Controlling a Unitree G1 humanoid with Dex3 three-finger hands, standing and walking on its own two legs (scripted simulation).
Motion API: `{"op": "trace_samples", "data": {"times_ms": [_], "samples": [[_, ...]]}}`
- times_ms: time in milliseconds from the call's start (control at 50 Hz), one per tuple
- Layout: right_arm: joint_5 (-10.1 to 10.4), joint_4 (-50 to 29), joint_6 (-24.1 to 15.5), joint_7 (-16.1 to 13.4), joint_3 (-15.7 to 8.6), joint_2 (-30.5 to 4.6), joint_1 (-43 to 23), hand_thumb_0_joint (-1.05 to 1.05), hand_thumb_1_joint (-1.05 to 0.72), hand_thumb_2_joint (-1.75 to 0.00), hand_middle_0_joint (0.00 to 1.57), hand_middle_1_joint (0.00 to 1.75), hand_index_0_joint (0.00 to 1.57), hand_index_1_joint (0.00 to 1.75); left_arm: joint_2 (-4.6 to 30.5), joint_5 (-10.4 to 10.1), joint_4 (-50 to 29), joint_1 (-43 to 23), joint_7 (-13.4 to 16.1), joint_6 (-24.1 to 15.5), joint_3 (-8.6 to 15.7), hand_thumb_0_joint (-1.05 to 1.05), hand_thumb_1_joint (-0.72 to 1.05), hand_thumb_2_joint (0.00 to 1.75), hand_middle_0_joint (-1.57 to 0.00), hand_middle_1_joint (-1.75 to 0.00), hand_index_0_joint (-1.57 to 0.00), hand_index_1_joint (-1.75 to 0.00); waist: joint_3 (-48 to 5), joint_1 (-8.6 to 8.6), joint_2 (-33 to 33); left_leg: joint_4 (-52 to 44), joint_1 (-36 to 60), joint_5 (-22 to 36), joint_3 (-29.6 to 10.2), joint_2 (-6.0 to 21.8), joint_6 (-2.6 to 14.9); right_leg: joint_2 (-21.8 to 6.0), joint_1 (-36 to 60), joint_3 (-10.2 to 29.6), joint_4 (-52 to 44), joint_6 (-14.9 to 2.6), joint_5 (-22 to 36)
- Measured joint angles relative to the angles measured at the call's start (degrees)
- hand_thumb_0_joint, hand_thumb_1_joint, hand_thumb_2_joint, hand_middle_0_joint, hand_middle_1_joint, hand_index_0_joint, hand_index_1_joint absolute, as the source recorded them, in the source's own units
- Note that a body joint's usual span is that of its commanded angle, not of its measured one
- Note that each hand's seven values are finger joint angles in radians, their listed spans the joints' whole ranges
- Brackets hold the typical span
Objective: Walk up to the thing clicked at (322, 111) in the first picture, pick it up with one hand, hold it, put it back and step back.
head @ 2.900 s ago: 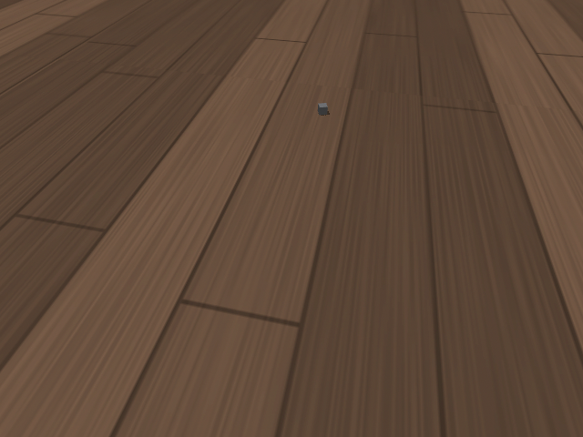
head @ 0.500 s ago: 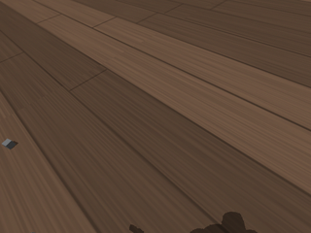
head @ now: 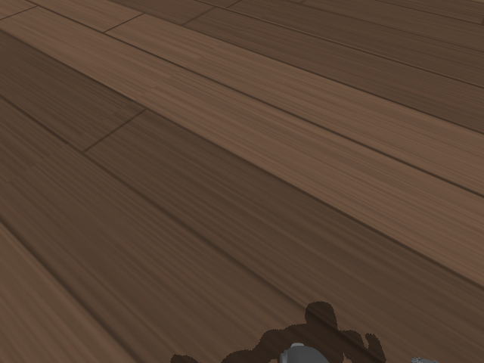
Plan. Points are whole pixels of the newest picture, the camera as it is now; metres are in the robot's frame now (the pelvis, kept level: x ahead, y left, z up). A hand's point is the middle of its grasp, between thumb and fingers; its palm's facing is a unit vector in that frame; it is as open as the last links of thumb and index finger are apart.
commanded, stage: walk up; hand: left
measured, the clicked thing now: out of the picture +0.66 +1.10 -0.72
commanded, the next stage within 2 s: none
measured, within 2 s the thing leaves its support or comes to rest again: neither
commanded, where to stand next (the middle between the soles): +0.12 +1.04 m, yaw -30 degrees
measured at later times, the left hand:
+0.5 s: hand out of the picture +0.20 +0.57 -0.13, palm faces -0.15 -0.74 -0.65, open 7.4 cm
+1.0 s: hand out of the picture +0.25 +0.75 -0.11, palm faces -0.25 -0.74 -0.62, open 7.4 cm
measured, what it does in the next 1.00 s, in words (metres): steps to the left: right foot, then left foot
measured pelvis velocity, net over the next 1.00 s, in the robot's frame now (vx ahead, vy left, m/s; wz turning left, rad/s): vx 0.10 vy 0.46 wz -0.25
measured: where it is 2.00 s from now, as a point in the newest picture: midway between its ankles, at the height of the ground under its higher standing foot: outside the picture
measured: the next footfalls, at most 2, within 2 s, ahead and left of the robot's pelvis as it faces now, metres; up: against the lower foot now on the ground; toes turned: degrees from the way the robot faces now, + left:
right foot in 0.08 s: +0.14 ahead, -0.06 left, +0.00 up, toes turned -8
left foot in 0.40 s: +0.15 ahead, +0.36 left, +0.00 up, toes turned -6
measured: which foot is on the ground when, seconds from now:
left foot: down 0.00-0.08, up 0.10-0.38, down 0.40-0.70, up 0.72-1.00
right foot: up 0.00-0.06, down 0.08-0.42, up 0.44-0.68, down 0.70-1.00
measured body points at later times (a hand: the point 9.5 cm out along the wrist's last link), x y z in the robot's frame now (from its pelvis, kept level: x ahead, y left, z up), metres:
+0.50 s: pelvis +0.08 +0.24 -0.03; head +0.12 +0.21 +0.42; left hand +0.20 +0.61 -0.09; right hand +0.14 -0.11 -0.13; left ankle +0.11 +0.36 -0.71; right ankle +0.09 +0.02 -0.67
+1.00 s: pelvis +0.10 +0.46 -0.02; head +0.12 +0.40 +0.42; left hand +0.26 +0.79 -0.07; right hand +0.12 +0.10 -0.14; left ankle +0.16 +0.64 -0.68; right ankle +0.14 +0.23 -0.71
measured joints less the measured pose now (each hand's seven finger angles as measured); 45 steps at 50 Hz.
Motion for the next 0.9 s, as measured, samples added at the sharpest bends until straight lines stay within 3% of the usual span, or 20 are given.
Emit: {"op": "trace_samples", "data": {"times_ms": [40,80,140,200,320,400,440,460,500,560,640,680,720,780,840,900], "samples": [[-0.3,-0.4,0.7,-0.3,-0.2,-0.9,0.7,0.0,-0.9,-0.9,0.2,0.3,0.21,0.3,-1.3,0.3,-1.0,0.4,-0.3,-0.5,-0.4,0.01,0.9,0.9,-0.21,-0.3,-0.21,-0.3,0.5,-0.94,1.0,0.5,1.2,-1.4,1.6,-0.9,1.28,0.8,1.5,-2.8,-8.5,-0.23,4.3],[0.1,-1.1,1.6,-0.3,-0.8,-2.1,1.7,0.0,-0.9,-0.9,0.2,0.3,0.21,0.3,-2.0,1.2,-3.0,1.4,-0.3,-1.5,-0.5,0.01,0.9,0.9,-0.21,-0.3,-0.21,-0.3,0.6,-0.84,1.8,6.4,-0.1,-3.0,2.5,-1.9,2.62,1.6,4.6,-3.2,-17.4,-1.16,10.7],[0.4,-0.6,3.5,-0.8,-1.9,-3.7,1.6,0.01,-0.9,-0.9,0.2,0.3,0.21,0.3,-3.8,2.3,-5.8,1.7,0.4,-1.4,-0.8,0.01,0.9,0.9,-0.21,-0.3,-0.21,-0.31,1.4,0.56,6.2,22.5,-6.5,-6.2,-3.4,-3.1,1.65,2.2,4.9,-2.8,-14.5,-0.78,8.5],[0.1,-0.1,4.3,-0.3,-2.3,-4.4,0.8,0.01,-0.9,-0.9,0.2,0.3,0.2,0.3,-4.4,2.7,-7.6,2.4,0.4,-0.6,-0.9,0.01,0.9,0.9,-0.21,-0.3,-0.21,-0.31,0.8,1.95,8.3,31.0,-12.0,-4.2,-6.6,-2.6,0.34,1.2,6.3,-1.2,-15.6,0.12,8.3],[-0.1,-1.8,3.5,2.0,-2.4,-4.7,-0.9,0.01,-0.9,-0.9,0.2,0.3,0.2,0.3,-1.7,3.9,-9.0,4.0,-0.4,-0.4,0.3,0.01,0.89,0.9,-0.21,-0.3,-0.21,-0.31,-0.5,3.49,7.2,21.5,-13.0,-2.0,-9.5,1.1,0.03,-2.7,5.5,4.7,-15.2,1.9,7.4],[0.0,-2.7,2.6,2.4,-3.1,-6.2,-0.9,0.0,-0.9,-0.9,0.2,0.3,0.21,0.3,0.8,4.0,-9.3,4.0,-0.7,-0.3,1.0,0.01,0.89,0.9,-0.21,-0.3,-0.21,-0.31,-1.5,4.14,6.0,10.7,-8.1,-2.8,-8.4,0.9,0.92,-5.6,2.7,9.1,-12.3,2.36,5.7],[-0.7,-2.9,1.4,1.7,-3.6,-5.8,-0.8,0.0,-0.9,-0.9,0.2,0.3,0.21,0.3,2.2,3.6,-8.6,3.3,-0.3,0.3,1.5,0.01,0.89,0.9,-0.21,-0.3,-0.21,-0.31,-0.8,3.9,3.5,10.9,-7.1,-4.8,-5.8,-1.5,-1.41,-6.8,0.4,13.1,-7.1,0.72,2.1],[-0.7,-2.9,0.9,1.3,-3.3,-5.6,-0.6,0.0,-0.9,-0.9,0.2,0.3,0.21,0.3,2.2,3.1,-7.5,2.6,0.5,0.9,1.7,0.01,0.89,0.9,-0.21,-0.3,-0.21,-0.31,-0.5,3.6,3.4,12.2,-7.2,-5.5,-4.9,-1.6,-1.32,-4.9,-0.9,14.3,-2.8,0.0,-2.0],[-0.6,-2.8,0.4,0.4,-2.8,-4.4,0.1,0.0,-0.9,-0.9,0.2,0.3,0.21,0.3,1.7,2.1,-5.5,1.0,1.5,1.7,1.3,0.01,0.9,0.9,-0.21,-0.3,-0.21,-0.31,-0.1,2.1,3.4,11.8,-6.7,-5.2,-4.1,-2.1,-0.24,-0.8,-3.1,13.6,5.0,-0.68,-5.7],[-0.4,-3.1,0.5,-0.7,-2.0,-2.3,1.5,0.0,-0.9,-0.9,0.2,0.3,0.21,0.3,0.9,0.8,-4.8,-0.3,1.3,1.3,0.5,0.01,0.9,0.9,-0.21,-0.3,-0.21,-0.3,1.0,0.1,2.2,7.5,-4.4,-3.2,-2.1,-3.6,1.87,2.4,-4.6,8.3,8.1,-0.46,-3.5],[-0.8,-4.4,1.2,-1.3,-1.6,-1.6,3.6,0.0,-0.9,-0.9,0.2,0.3,0.21,0.3,-1.6,0.3,-6.3,-0.3,0.2,0.7,-0.8,0.01,0.9,0.9,-0.21,-0.3,-0.21,-0.3,2.0,-1.44,2.1,3.0,-1.7,-1.5,1.0,-5.5,4.36,3.6,-1.4,0.0,-0.4,-0.38,-0.5],[-0.7,-5.2,2.0,-1.3,-1.5,-2.0,4.4,0.0,-0.9,-0.9,0.2,0.3,0.21,0.3,-2.9,0.5,-7.9,0.5,0.0,0.0,-1.4,0.01,0.9,0.9,-0.21,-0.3,-0.21,-0.3,2.0,-1.56,2.8,4.0,-2.0,-1.9,2.4,-6.2,5.18,3.9,3.4,-2.3,-11.2,-1.25,6.0],[-0.2,-5.4,2.6,-1.4,-1.6,-2.4,4.5,0.01,-0.9,-0.9,0.2,0.3,0.21,0.3,-3.7,1.5,-9.6,0.9,0.3,-0.6,-1.6,0.01,0.9,0.9,-0.21,-0.3,-0.21,-0.31,2.9,-0.52,4.1,11.5,-4.9,-4.1,1.4,-6.4,2.8,4.6,5.3,-1.8,-14.5,-2.35,7.4],[-0.1,-4.6,3.9,-1.9,-1.5,-2.5,4.7,0.01,-0.9,-0.9,0.2,0.3,0.21,0.3,-4.8,1.7,-10.7,0.1,0.7,-0.1,-2.4,0.01,0.9,0.9,-0.21,-0.3,-0.21,-0.31,3.5,0.26,6.1,28.1,-11.3,-7.7,-4.0,-6.7,0.1,3.3,5.8,-2.0,-13.0,-1.73,6.7],[-0.1,-3.7,4.4,-1.0,-1.5,-3.2,3.9,0.01,-0.9,-0.9,0.2,0.3,0.21,0.3,-5.4,2.2,-11.2,0.6,0.7,-0.2,-2.3,0.01,0.9,0.9,-0.21,-0.3,-0.21,-0.31,2.9,1.53,6.8,34.8,-14.7,-4.0,-8.0,-4.5,-0.21,1.1,6.3,0.0,-14.0,-0.14,7.8],[0.0,-3.9,4.2,0.2,-1.8,-4.1,2.6,0.01,-0.9,-0.9,0.2,0.3,0.21,0.3,-4.5,2.9,-10.8,1.4,0.0,0.1,-1.7,0.01,0.89,0.9,-0.21,-0.3,-0.21,-0.31,2.1,2.15,6.5,32.6,-14.4,-1.3,-10.4,-1.4,-0.15,-1.3,5.3,3.0,-14.0,1.17,8.4]]}}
